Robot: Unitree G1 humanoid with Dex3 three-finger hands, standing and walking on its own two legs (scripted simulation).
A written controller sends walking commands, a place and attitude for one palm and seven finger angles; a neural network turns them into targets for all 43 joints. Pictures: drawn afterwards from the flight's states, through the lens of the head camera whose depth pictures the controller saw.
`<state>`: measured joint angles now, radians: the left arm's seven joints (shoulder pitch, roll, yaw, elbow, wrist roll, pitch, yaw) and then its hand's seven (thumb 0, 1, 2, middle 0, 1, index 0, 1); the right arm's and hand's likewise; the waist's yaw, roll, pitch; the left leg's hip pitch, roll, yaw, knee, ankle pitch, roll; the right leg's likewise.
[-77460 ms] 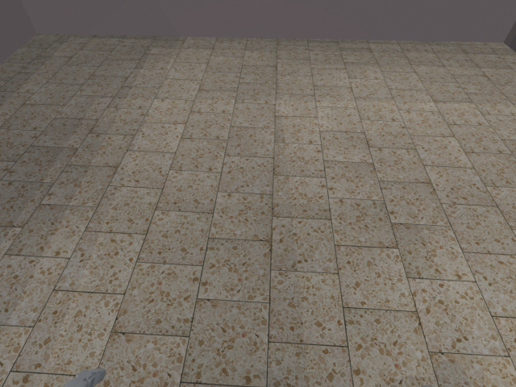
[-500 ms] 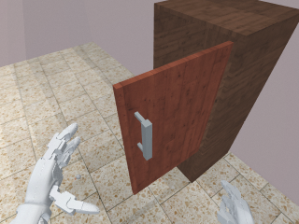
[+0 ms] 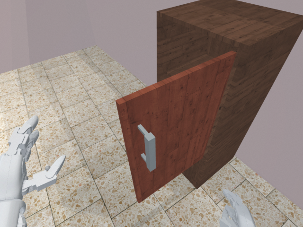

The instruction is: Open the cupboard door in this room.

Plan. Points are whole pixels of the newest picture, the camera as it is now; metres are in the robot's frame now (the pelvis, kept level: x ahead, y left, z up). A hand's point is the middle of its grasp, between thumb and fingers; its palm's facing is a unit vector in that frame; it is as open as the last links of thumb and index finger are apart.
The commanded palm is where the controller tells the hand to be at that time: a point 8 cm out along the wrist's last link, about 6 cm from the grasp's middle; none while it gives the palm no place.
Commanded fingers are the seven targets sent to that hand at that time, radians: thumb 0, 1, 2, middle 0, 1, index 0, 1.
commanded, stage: draw the hand back to the body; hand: left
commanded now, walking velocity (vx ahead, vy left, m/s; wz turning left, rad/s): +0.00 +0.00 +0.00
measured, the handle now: (146, 148) +0.32 +0.06 +0.05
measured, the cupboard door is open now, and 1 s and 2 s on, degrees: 88 88 88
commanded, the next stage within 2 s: step back with the hand held close in 0.50 s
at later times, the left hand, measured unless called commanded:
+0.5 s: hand (46, 165) +0.19 +0.24 +0.15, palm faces +0.44 -0.81 -0.39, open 7.4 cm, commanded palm +0.14 +0.28 +0.17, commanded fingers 0.00 0.90 0.90 -0.20 -0.30 -0.20 -0.30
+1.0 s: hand (40, 175) +0.17 +0.25 +0.14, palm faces +0.31 -0.80 -0.51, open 7.4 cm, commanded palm +0.11 +0.29 +0.17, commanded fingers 0.00 0.90 0.90 -0.20 -0.30 -0.20 -0.30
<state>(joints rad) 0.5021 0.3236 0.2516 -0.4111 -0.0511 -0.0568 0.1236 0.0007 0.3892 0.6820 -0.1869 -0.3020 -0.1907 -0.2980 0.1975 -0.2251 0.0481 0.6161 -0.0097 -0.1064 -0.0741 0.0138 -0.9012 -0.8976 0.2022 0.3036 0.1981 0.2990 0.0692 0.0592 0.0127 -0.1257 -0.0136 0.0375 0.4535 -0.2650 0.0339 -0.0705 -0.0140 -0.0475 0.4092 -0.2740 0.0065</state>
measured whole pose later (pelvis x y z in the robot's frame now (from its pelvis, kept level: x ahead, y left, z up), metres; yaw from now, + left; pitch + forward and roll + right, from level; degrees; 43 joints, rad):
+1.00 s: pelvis -0.04 +0.00 +0.00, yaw -1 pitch +0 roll -1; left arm 0.58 0.43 0.38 -0.52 -0.06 -0.13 0.12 0.01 0.89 0.90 -0.21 -0.30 -0.22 -0.30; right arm 0.16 -0.24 -0.02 0.56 0.01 0.00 -0.09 0.01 -0.90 -0.90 0.20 0.30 0.20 0.30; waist 0.01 0.02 0.06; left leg -0.28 0.01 0.05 0.50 -0.22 0.03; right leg -0.23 0.00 -0.04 0.45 -0.22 0.00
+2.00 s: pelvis -0.26 -0.03 +0.00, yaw -2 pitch +3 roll +2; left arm 0.68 0.46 0.44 -0.55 -0.06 -0.19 0.14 0.01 0.89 0.90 -0.21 -0.30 -0.22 -0.30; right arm 0.22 -0.21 0.01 0.65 0.01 -0.07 -0.05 0.01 -0.90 -0.90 0.20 0.30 0.20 0.30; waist 0.01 -0.03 -0.04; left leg -0.52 -0.02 0.04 0.84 -0.28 -0.02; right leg -0.15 0.02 -0.01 0.43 -0.34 -0.05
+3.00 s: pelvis -0.31 +0.00 +0.00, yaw -1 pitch +0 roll -1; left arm 0.59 0.42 0.42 -0.46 -0.05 -0.21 0.13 0.01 0.89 0.90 -0.21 -0.30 -0.21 -0.30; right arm 0.16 -0.19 0.01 0.60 0.00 -0.11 -0.05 0.01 -0.90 -0.90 0.20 0.30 0.20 0.30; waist 0.00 0.02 0.05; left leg -0.27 0.04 0.07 0.50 -0.23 0.00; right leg -0.19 0.01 -0.03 0.46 -0.28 -0.01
